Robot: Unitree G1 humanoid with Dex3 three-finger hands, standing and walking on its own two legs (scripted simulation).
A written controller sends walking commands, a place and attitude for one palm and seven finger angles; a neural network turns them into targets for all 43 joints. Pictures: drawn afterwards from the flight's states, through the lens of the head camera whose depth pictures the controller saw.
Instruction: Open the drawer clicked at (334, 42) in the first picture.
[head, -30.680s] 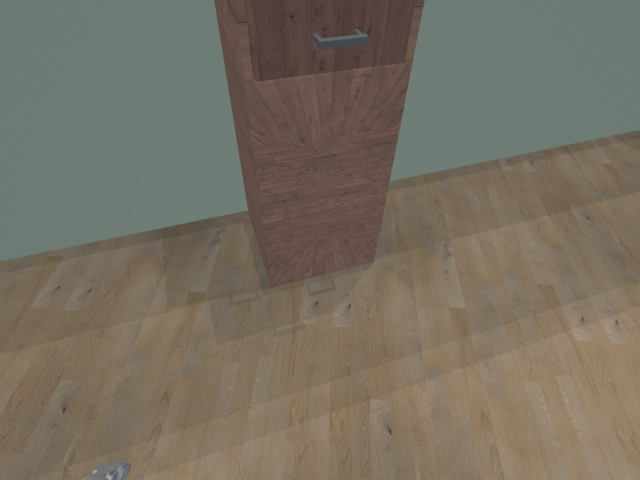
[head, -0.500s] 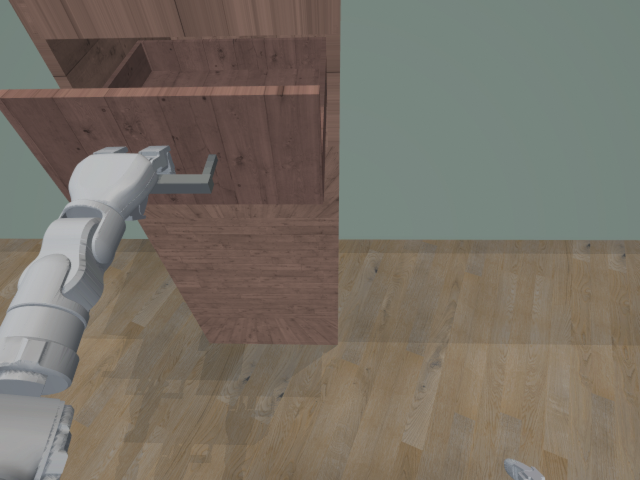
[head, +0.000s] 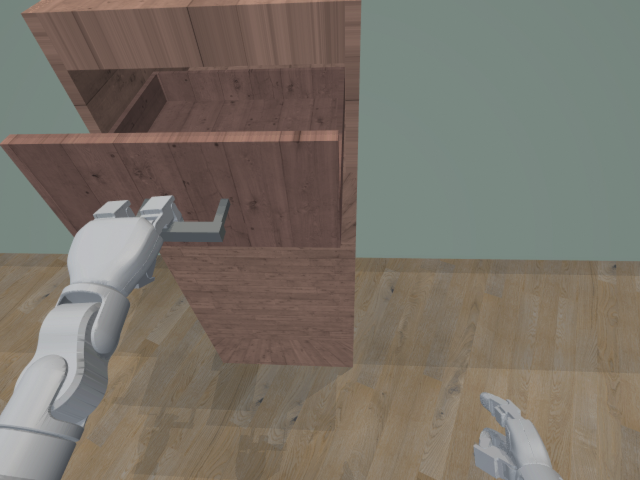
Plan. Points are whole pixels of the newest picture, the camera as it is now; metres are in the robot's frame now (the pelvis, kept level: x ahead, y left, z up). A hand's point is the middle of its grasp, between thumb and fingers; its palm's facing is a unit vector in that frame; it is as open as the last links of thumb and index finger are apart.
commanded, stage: pull the drawer open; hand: left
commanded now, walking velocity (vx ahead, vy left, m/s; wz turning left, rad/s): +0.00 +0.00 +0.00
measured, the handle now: (180, 219) +0.37 +0.21 +0.14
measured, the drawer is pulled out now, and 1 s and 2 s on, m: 0.17 0.23 0.30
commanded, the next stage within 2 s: none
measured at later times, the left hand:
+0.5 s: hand (147, 260) +0.33 +0.25 +0.11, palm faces -0.01 -0.02 -1.00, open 5.1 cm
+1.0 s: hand (125, 317) +0.25 +0.24 +0.12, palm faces +0.07 -0.07 -0.99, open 5.6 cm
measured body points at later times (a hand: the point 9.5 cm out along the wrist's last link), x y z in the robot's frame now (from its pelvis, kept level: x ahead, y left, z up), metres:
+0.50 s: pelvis -0.02 -0.02 +0.00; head +0.01 -0.05 +0.45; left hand +0.33 +0.25 +0.17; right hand +0.16 -0.25 -0.12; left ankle -0.04 +0.10 -0.74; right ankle -0.02 -0.14 -0.74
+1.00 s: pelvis +0.00 -0.01 +0.00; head +0.00 -0.04 +0.45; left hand +0.24 +0.24 +0.17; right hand +0.21 -0.23 -0.09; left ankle -0.04 +0.10 -0.74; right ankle -0.02 -0.14 -0.74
